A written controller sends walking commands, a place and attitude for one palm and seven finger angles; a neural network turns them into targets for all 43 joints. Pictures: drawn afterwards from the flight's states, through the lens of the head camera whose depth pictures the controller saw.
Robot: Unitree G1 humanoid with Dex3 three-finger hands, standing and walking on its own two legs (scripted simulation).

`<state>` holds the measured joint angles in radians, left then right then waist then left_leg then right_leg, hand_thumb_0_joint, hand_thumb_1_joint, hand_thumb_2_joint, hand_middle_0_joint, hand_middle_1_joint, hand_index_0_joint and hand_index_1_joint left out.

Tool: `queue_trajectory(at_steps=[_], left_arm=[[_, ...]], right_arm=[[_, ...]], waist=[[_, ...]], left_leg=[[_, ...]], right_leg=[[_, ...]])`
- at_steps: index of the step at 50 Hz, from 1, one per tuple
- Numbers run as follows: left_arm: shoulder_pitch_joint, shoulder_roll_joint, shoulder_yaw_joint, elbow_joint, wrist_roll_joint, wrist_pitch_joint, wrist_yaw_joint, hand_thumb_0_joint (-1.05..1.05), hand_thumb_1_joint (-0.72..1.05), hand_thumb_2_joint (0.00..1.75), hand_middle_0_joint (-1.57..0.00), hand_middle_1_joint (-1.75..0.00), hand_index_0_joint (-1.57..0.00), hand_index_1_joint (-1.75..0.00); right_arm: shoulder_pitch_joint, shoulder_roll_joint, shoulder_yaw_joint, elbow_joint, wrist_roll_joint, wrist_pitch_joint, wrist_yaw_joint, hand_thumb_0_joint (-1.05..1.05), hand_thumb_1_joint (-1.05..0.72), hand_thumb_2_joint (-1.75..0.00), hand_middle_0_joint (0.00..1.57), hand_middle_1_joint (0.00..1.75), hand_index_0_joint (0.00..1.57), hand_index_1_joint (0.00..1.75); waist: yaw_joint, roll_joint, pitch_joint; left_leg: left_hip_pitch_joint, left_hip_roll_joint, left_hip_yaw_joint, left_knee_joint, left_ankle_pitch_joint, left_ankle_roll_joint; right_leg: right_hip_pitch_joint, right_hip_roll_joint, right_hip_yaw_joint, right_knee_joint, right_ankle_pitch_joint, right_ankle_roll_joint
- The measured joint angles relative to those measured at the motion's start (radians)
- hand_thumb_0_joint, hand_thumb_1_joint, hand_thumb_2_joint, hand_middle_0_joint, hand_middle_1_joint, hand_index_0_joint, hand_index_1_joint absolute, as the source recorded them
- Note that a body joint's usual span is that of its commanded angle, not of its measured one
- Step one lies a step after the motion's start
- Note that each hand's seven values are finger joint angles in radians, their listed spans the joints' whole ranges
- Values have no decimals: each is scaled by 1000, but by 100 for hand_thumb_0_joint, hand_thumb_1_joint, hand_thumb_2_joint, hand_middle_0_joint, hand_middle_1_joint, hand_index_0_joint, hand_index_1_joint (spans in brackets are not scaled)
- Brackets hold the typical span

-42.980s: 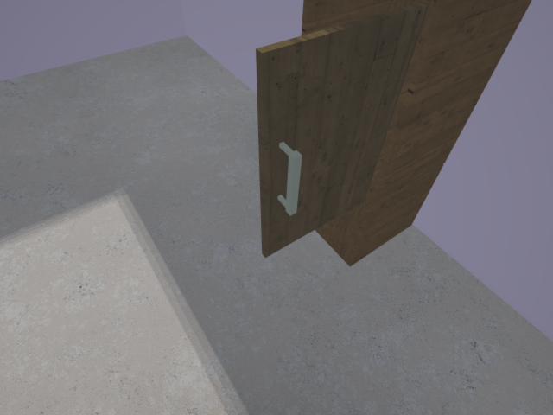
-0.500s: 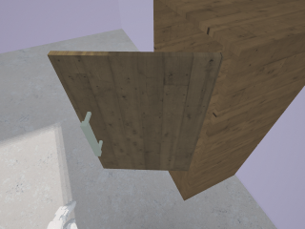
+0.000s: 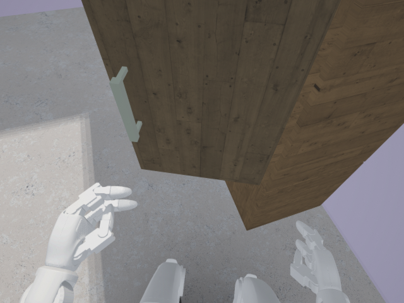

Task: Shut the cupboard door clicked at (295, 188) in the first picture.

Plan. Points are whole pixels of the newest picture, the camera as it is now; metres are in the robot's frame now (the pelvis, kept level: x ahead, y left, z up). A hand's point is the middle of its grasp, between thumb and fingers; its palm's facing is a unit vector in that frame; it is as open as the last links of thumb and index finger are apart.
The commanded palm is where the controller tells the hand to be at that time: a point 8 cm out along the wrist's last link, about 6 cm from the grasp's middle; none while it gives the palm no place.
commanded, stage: raise the hand and make a fist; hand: left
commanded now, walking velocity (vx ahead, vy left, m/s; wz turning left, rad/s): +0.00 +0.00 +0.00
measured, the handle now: (129, 107) +0.49 +0.22 +0.08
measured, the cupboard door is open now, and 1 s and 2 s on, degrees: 63 63 63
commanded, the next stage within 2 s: bring the fist close to the handle in 1.28 s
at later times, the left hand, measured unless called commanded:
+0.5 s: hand (97, 215) +0.24 +0.21 +0.07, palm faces -0.04 -1.00 -0.03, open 3.2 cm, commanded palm +0.22 +0.26 +0.08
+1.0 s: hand (96, 203) +0.26 +0.21 +0.08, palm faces -0.05 -1.00 -0.04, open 3.1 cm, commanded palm +0.24 +0.27 +0.09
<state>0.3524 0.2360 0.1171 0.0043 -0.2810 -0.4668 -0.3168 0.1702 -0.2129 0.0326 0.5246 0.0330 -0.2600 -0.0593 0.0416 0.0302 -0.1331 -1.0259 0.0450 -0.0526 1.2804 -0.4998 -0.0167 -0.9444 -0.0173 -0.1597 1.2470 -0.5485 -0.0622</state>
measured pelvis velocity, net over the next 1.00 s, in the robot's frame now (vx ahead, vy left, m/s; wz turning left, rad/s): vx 0.03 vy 0.03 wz -0.02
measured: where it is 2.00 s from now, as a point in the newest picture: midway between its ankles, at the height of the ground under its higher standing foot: outside the picture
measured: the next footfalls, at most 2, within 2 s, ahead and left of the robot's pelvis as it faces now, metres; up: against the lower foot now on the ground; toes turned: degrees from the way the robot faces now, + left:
none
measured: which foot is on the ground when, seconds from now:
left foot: down 0.00-1.00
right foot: down 0.00-1.00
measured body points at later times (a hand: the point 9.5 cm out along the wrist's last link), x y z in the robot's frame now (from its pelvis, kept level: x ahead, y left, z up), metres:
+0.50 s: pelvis +0.02 +0.04 +0.02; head +0.09 +0.05 +0.46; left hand +0.24 +0.26 +0.07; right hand +0.21 -0.21 -0.05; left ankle +0.07 +0.13 -0.62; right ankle +0.04 -0.09 -0.62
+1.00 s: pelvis +0.03 +0.03 +0.03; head +0.09 +0.03 +0.47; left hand +0.25 +0.26 +0.09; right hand +0.20 -0.21 -0.05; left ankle +0.07 +0.13 -0.62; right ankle +0.04 -0.09 -0.62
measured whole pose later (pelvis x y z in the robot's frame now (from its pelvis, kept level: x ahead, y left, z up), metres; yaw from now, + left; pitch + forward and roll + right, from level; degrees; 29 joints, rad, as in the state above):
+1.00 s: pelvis +0.03 +0.03 +0.03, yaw -1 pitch +14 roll -3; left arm 0.38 0.25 0.15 -0.04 -0.29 -0.35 -0.28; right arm 0.27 -0.24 0.02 0.49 0.04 -0.16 -0.05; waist 0.01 0.05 -0.15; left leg -0.92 0.03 0.00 1.17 -0.51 0.03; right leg -0.84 -0.03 -0.11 1.12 -0.53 -0.01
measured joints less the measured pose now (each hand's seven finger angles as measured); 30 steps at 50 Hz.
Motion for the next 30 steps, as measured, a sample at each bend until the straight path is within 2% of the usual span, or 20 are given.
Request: queue_trajectory(at_steps=[3, 6, 11, 16, 21, 30], left_arm=[[-23, -2, -5, 3, 5, 94, 0, 2, 90, 90, -67, -81, -67, -81], [-2, -13, 8, -8, 7, 137, 36, 2, 90, 90, -72, -87, -72, -87], [50, -22, 27, -34, 10, 87, 89, 2, 90, 90, -81, -96, -81, -97], [70, -18, 9, -46, 15, 45, 88, 2, 90, 90, -90, -106, -90, -107], [73, -13, -8, -70, 23, 53, 89, 2, 90, 90, -100, -117, -99, -117], [66, -8, -11, -103, 37, 93, 100, 2, 90, 90, -116, -135, -116, -135]], right_arm=[[38, 25, 10, 18, 3, 20, -1, 2, -90, -90, 20, 30, 20, 30], [79, 37, 1, 30, 0, 36, 1, 2, -90, -90, 20, 30, 20, 30], [124, 14, -24, 41, -9, 44, 5, 2, -90, -90, 20, 30, 20, 30], [119, -28, -41, 30, -9, 48, 6, 2, -90, -90, 20, 30, 20, 30], [85, -41, -47, -2, -7, 53, 4, 2, -91, -90, 20, 30, 20, 30], [41, -16, -17, -67, -8, 82, 16, 2, -91, -90, 20, 30, 20, 30]], waist=[[-19, 12, 0], [-39, 15, -4], [-52, 13, -12], [-50, 9, -10], [-45, 2, -8], [-30, 2, -15]], left_leg=[[13, 2, 14, -23, 6, 6], [35, 2, 36, -53, 9, 16], [49, -4, 58, -75, 7, 32], [40, -14, 64, -65, -3, 47], [40, -18, 66, -60, -10, 55], [73, -21, 57, -82, -11, 57]], right_leg=[[8, 2, 13, -25, 13, 8], [21, 2, 34, -52, 24, 20], [29, -4, 56, -73, 28, 37], [24, -14, 62, -68, 21, 50], [28, -18, 64, -70, 18, 59], [70, -17, 55, -106, 23, 63]])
